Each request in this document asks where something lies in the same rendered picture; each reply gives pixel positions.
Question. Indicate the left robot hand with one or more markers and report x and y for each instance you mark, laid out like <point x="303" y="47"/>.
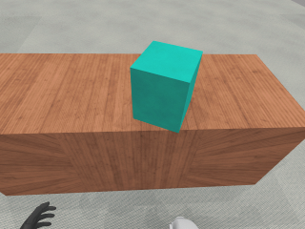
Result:
<point x="32" y="221"/>

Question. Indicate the pedestal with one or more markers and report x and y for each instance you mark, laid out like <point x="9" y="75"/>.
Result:
<point x="67" y="126"/>

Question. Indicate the carton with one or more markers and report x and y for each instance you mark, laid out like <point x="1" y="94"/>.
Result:
<point x="162" y="82"/>

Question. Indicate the robot right thigh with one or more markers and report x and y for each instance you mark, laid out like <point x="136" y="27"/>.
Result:
<point x="182" y="224"/>

